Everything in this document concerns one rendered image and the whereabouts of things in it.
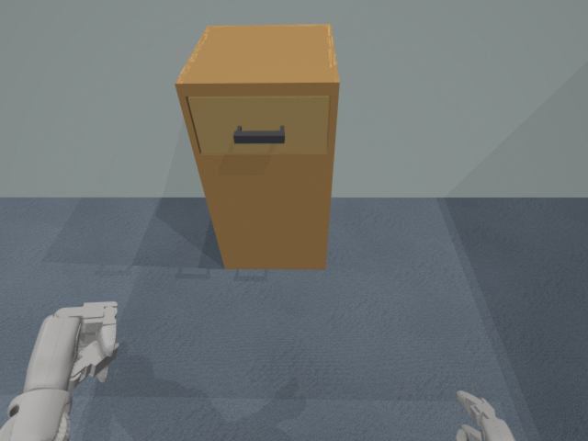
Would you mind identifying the drawer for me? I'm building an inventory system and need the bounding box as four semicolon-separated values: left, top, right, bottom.
188;96;329;153

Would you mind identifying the handle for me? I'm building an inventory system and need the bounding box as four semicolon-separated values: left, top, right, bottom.
233;126;285;143

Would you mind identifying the robot right hand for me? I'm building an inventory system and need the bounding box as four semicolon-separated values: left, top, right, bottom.
456;390;515;441

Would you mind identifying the left robot forearm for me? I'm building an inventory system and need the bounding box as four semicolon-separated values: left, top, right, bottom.
0;388;73;441

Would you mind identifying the cabinet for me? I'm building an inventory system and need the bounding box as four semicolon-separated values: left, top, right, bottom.
175;24;340;270

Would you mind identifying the robot left hand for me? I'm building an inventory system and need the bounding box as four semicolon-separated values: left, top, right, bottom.
23;301;119;393

